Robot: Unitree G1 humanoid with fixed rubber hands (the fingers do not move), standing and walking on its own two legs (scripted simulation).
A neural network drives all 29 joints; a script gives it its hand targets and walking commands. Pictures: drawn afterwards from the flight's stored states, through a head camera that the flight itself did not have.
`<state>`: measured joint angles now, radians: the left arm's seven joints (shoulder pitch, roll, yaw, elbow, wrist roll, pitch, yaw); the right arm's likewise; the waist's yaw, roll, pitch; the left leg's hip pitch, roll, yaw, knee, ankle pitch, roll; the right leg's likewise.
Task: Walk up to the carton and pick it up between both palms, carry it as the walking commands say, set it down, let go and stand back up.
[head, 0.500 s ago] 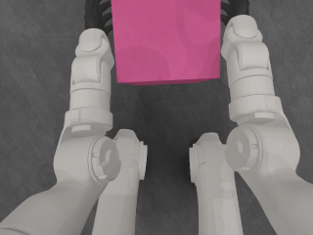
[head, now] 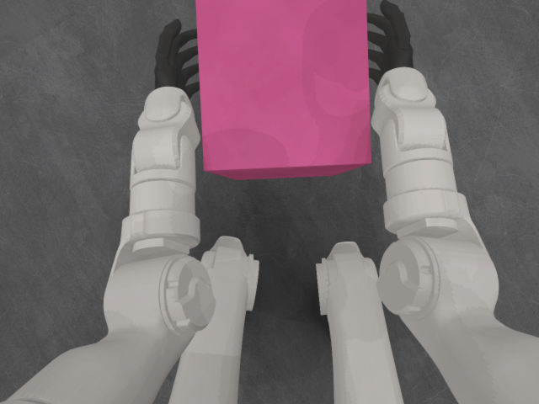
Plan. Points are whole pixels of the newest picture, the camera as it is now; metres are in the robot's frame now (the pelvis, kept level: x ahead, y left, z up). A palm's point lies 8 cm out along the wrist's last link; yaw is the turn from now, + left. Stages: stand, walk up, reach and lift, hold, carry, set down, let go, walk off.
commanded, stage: reach and lift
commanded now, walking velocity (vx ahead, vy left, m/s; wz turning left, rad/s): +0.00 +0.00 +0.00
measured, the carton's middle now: (282, 94) +0.52 +0.01 -0.16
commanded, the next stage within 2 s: none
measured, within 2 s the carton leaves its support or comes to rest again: neither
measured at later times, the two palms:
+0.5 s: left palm (150, 85) +0.48 +0.15 -0.01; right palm (418, 60) +0.51 -0.12 -0.01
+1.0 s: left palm (112, 72) +0.46 +0.15 +0.07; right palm (461, 40) +0.49 -0.12 +0.07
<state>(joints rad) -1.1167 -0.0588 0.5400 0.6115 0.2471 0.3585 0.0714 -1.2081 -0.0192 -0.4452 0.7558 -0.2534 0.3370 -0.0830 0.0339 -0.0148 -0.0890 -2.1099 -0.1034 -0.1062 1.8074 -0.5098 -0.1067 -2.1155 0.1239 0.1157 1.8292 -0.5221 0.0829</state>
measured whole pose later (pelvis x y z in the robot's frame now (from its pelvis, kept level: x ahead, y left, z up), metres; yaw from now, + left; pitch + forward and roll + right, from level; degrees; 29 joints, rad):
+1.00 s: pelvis +0.02 +0.00 +0.11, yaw +0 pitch +39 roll +1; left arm -0.84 -0.14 0.51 0.57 0.28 0.35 0.06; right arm -0.93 0.07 -0.46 0.72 -0.29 0.33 -0.06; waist 0.03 -0.01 -0.20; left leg -1.66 -0.11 -0.14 1.45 -0.47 -0.09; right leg -1.66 0.12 0.13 1.46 -0.48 0.07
